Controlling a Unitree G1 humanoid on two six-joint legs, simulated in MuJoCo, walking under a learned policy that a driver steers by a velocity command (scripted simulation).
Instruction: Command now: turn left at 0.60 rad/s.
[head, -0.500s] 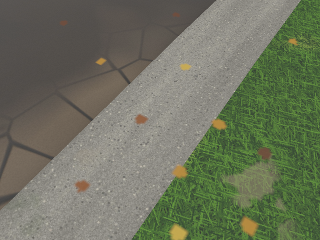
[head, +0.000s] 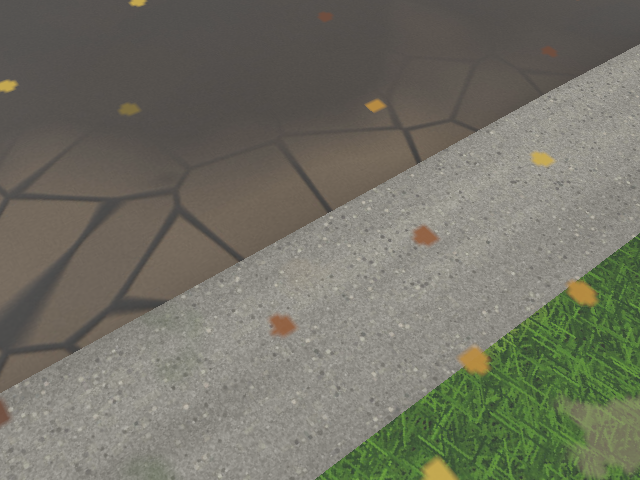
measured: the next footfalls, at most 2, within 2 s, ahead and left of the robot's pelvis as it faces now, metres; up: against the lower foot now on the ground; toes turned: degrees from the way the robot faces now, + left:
right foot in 0.48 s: +0.08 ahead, -0.11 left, +0.00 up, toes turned +22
left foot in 0.90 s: -0.04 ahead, +0.13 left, +0.00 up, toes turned +33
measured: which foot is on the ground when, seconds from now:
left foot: down 0.00-0.48, up 0.50-0.88, down 0.90-1.00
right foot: up 0.00-0.46, down 0.48-0.90, up 0.92-1.00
